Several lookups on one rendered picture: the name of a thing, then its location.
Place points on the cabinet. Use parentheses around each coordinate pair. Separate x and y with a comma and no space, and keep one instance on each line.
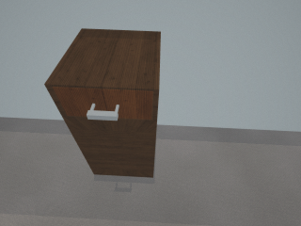
(112,59)

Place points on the drawer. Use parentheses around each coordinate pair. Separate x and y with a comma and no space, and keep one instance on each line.
(133,104)

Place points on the handle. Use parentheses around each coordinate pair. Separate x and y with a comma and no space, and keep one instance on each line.
(101,115)

